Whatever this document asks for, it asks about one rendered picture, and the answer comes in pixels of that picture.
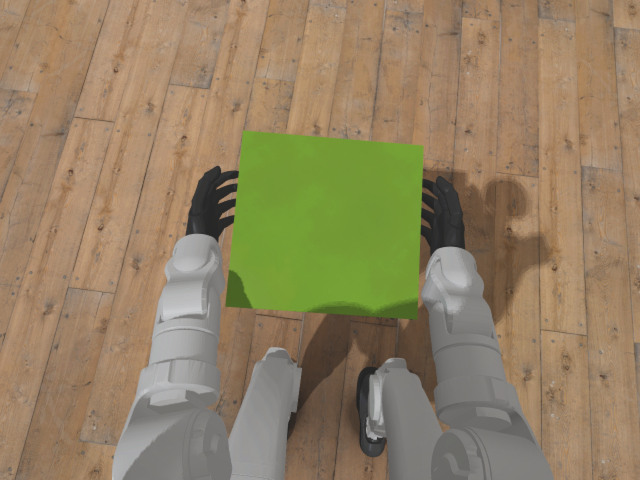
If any left robot hand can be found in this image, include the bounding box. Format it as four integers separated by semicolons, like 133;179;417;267
185;166;239;242

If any robot right foot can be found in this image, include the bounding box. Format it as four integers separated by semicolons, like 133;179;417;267
357;367;385;457

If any right robot forearm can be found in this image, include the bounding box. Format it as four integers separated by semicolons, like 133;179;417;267
421;247;554;478

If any left robot upper arm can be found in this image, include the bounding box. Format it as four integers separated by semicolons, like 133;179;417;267
114;407;232;480

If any left robot forearm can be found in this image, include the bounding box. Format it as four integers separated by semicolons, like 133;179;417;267
112;234;225;480

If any left robot thigh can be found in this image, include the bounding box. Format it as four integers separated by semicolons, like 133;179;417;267
228;357;302;480

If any right robot upper arm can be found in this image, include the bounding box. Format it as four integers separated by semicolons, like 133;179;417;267
431;426;554;480

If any right robot hand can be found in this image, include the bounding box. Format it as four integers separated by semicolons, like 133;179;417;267
421;176;465;256

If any carton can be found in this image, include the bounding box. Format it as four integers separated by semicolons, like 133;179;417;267
225;130;424;320

